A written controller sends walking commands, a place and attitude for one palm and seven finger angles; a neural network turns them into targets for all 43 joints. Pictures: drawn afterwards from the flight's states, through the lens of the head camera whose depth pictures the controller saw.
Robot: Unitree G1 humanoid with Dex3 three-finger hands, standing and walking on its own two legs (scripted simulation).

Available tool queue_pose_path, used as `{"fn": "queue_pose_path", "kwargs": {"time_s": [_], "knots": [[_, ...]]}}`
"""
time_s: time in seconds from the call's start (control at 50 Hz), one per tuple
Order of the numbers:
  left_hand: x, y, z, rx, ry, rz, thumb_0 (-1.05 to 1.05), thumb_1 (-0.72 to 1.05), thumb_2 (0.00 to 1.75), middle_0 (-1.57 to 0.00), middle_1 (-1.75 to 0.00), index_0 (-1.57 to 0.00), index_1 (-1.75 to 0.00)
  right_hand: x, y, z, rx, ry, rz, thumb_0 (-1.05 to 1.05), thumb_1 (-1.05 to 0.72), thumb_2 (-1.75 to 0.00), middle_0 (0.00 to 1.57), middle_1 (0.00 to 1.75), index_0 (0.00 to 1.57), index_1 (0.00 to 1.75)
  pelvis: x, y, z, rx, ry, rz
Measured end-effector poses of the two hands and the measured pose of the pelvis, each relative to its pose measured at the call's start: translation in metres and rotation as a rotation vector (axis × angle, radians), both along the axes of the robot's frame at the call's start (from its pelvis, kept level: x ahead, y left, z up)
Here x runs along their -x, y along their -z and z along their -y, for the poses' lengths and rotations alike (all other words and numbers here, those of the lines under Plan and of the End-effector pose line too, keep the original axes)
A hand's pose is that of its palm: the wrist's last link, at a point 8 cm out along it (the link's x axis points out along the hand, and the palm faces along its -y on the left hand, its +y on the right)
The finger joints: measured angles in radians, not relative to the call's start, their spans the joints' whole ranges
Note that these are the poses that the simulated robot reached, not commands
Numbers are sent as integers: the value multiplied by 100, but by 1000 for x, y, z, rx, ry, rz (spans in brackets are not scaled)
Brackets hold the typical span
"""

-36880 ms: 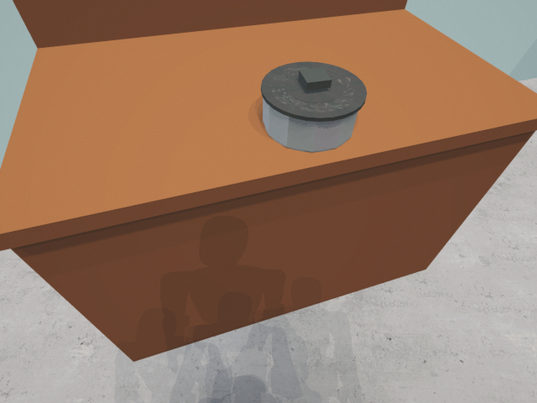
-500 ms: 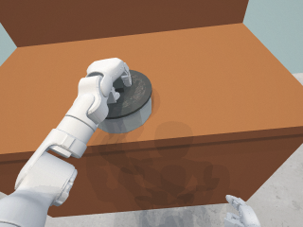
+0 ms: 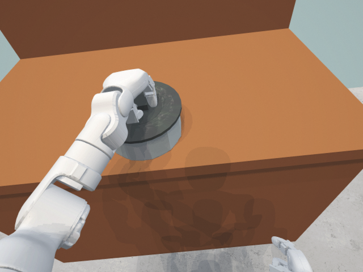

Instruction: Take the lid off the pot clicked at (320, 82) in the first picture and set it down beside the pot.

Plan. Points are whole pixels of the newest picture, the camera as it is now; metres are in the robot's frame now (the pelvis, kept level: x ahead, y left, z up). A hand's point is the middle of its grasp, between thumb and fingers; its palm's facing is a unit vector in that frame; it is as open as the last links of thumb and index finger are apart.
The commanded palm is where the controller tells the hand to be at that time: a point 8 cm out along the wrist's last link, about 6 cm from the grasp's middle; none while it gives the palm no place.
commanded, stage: lift the lid straight up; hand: left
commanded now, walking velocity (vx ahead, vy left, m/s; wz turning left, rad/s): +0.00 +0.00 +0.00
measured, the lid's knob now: (136, 102) +0.46 +0.11 +0.15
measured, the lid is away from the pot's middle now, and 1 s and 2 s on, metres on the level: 0.00 0.00 0.01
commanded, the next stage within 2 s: move the lid sideways beside the pot in 1.84 s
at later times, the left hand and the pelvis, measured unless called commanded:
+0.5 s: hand (133, 91) +0.43 +0.10 +0.20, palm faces -0.15 -0.09 -0.99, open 6.3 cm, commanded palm +0.41 +0.12 +0.28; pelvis -0.01 +0.00 +0.00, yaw +0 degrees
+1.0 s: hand (125, 75) +0.43 +0.11 +0.25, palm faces -0.08 -0.09 -0.99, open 6.3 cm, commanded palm +0.40 +0.13 +0.32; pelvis -0.01 +0.00 +0.00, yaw +0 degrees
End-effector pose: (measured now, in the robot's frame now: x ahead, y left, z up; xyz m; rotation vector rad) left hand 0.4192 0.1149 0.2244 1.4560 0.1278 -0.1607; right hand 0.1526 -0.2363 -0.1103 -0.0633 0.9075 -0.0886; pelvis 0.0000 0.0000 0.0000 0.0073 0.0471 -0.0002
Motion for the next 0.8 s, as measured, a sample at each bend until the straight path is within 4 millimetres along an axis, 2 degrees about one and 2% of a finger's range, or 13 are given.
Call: {"fn": "queue_pose_path", "kwargs": {"time_s": [0.36,0.5,0.62,0.8], "knots": [[-1,-24,4,-13,4,25,0,8,114,-64,-62,-100,-77,-9,-2,-5,-2,-29,40,1,-91,-90,19,30,19,30,4,0,2,-3,-7,3],[-2,-36,7,-15,-4,41,0,8,114,-65,-62,-100,-77,-5,-1,-3,1,-30,34,1,-91,-90,19,30,19,30,6,0,3,-5,-7,5],[-5,-43,5,-19,-13,44,0,8,114,-65,-62,-100,-77,2,-1,2,14,-14,34,1,-91,-90,20,30,19,30,9,-1,5,-7,-2,5],[-4,-64,-1,-15,-27,80,0,8,114,-65,-62,-100,-77,9,-1,8,25,-1,33,1,-91,-90,19,30,19,30,9,-1,5,-7,1,7]]}}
